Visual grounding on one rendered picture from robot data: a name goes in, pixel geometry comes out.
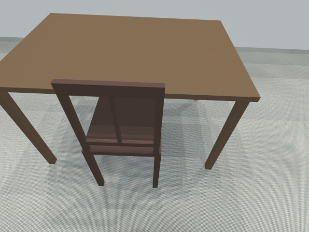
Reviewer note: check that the chair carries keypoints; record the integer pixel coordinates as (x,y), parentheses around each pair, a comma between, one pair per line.
(127,120)

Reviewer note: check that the table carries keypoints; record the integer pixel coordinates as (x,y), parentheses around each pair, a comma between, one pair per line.
(194,58)

